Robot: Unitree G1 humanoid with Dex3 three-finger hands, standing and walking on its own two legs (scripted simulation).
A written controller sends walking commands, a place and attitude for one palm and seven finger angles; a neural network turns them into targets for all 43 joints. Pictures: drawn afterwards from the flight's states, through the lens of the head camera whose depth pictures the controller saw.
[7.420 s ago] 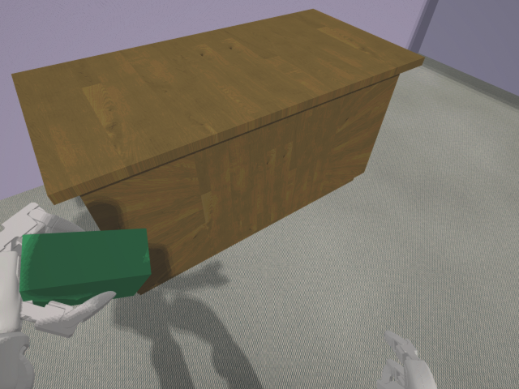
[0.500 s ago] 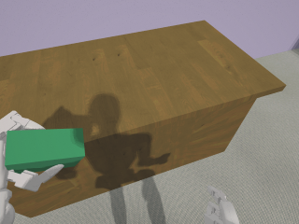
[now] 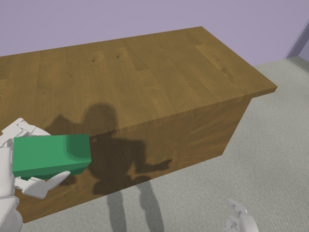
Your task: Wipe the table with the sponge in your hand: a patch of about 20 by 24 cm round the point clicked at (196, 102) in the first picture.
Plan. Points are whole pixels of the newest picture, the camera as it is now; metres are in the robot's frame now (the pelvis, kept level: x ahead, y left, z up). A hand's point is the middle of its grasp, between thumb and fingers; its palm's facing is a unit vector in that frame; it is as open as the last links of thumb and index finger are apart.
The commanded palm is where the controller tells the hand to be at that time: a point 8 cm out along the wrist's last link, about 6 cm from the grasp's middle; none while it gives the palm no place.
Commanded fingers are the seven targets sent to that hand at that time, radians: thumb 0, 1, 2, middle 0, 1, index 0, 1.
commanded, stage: come to a stop and stand still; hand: left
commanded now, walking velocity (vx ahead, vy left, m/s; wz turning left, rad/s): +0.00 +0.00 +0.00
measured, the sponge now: (64, 157) +0.22 +0.20 +0.14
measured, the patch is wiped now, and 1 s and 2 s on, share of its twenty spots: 0.00 0.00 0.00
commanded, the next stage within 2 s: look again from close up in 0.36 s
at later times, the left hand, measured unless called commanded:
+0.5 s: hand (21, 155) +0.21 +0.27 +0.17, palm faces +0.39 -0.77 -0.50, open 9.9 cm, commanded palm +0.14 +0.29 +0.18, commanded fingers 0.00 0.10 1.30 -1.20 -1.60 -1.20 -1.60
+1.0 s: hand (1, 142) +0.23 +0.32 +0.17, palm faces +0.46 -0.83 -0.32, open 9.9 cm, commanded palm +0.18 +0.34 +0.18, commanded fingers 0.00 0.10 1.30 -1.20 -1.60 -1.20 -1.60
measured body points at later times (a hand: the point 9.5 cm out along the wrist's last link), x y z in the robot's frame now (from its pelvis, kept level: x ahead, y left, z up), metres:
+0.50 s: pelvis -0.02 +0.01 +0.00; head -0.01 +0.02 +0.45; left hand +0.18 +0.31 +0.20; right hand +0.14 -0.21 -0.09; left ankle +0.05 +0.13 -0.73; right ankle +0.08 -0.07 -0.73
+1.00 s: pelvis +0.01 +0.06 +0.00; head +0.01 +0.09 +0.45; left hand +0.20 +0.36 +0.19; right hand +0.18 -0.15 -0.07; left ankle +0.05 +0.13 -0.73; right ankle +0.08 -0.07 -0.73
